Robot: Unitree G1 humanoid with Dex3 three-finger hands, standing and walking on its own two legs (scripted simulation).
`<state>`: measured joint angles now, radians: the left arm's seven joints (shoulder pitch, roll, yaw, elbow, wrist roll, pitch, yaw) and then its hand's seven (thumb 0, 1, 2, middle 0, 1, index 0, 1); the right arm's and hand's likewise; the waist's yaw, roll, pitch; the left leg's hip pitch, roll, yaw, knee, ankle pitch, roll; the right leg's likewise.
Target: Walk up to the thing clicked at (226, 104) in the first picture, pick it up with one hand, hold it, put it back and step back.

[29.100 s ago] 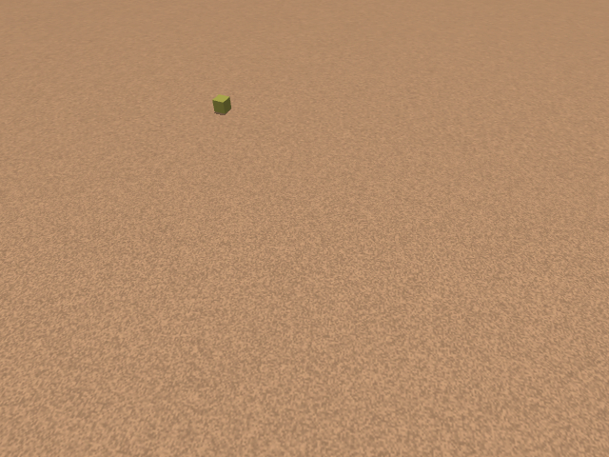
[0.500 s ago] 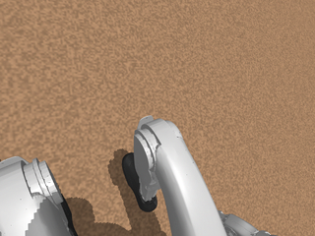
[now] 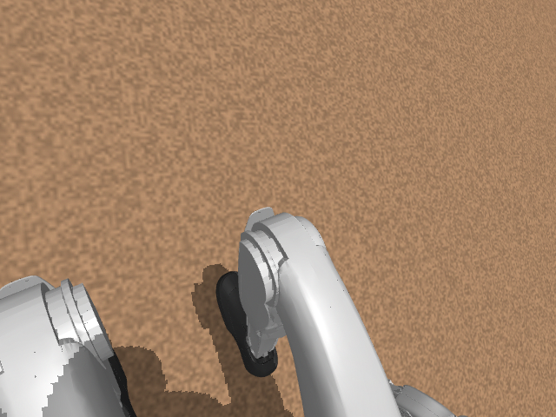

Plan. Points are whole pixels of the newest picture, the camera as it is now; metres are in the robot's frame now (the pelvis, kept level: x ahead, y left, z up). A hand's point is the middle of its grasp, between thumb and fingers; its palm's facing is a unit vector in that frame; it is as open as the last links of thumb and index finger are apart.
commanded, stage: open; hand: left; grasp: from above
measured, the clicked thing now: out of the picture +0.38 +0.38 -0.28
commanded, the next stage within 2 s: withdraw in 0.06 s
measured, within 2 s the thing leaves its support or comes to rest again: rests again in 0.60 s
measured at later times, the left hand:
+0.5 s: hand out of the picture +0.40 +0.41 -0.17, palm faces +0.09 -0.39 -0.91, open 11.5 cm
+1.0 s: hand out of the picture +0.36 +0.40 -0.13, palm faces -0.32 -0.30 -0.90, open 11.0 cm
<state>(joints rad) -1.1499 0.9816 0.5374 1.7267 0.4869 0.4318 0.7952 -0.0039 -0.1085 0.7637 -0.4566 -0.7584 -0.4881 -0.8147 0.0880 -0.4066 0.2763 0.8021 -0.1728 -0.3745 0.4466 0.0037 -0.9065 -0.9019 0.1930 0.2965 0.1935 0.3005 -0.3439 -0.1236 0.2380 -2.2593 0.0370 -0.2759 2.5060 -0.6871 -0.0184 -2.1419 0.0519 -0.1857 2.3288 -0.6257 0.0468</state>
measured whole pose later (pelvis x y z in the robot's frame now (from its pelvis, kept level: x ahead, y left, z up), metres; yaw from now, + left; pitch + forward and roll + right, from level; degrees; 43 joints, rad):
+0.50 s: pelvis +0.01 +0.00 +0.01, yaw +1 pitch +28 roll -12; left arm -1.00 0.82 0.45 1.40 0.56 0.47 0.67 0.01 -0.12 0.67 -0.46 -0.68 -0.47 -0.68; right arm 0.16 -0.38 0.17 0.82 -0.14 -0.34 0.42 0.01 -0.91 -0.90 0.19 0.30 0.19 0.30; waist -0.27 -0.04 0.11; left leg -2.29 0.04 -0.23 2.46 -0.68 -0.01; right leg -2.18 0.04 -0.15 2.31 -0.64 0.04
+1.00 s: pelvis +0.01 -0.01 +0.01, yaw +7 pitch +29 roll -6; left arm -0.84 0.72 0.17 1.39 0.96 0.03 0.35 0.00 -0.04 0.62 -0.48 -0.63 -0.49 -0.62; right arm 0.12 -0.32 0.09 0.82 -0.12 -0.27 0.20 0.01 -0.89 -0.89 0.20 0.30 0.20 0.30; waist -0.17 -0.02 -0.04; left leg -2.26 0.02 -0.12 2.40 -0.66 0.00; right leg -2.19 0.01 -0.06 2.33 -0.66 0.03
